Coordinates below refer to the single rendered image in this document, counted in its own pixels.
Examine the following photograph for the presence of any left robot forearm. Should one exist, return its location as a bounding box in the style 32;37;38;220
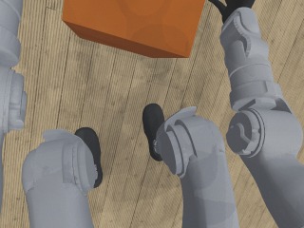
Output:
0;0;24;67

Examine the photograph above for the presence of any right robot upper arm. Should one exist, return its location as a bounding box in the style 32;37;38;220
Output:
225;108;304;228

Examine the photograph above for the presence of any robot left shin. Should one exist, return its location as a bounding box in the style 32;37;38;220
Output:
21;128;98;195

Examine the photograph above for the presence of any robot right shin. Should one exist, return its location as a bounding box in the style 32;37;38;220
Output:
153;106;225;166

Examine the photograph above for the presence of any left robot upper arm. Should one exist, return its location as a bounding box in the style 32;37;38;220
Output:
0;66;28;218

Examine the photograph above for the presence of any robot right hand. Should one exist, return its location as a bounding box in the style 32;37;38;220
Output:
208;0;256;24

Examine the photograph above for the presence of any robot shin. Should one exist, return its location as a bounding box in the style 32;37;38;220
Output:
21;128;98;195
153;106;225;166

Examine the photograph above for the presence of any carton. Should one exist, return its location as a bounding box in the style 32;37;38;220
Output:
62;0;205;58

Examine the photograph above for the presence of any right robot forearm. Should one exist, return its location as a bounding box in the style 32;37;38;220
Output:
219;7;295;116

